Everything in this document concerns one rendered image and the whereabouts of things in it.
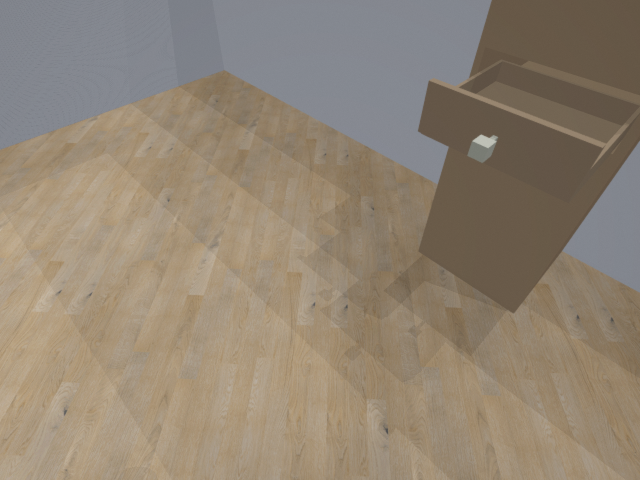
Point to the cabinet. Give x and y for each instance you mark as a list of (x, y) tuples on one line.
[(491, 230)]

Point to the handle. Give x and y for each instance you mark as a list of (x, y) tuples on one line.
[(482, 147)]

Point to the drawer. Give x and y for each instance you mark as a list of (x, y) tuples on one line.
[(553, 134)]

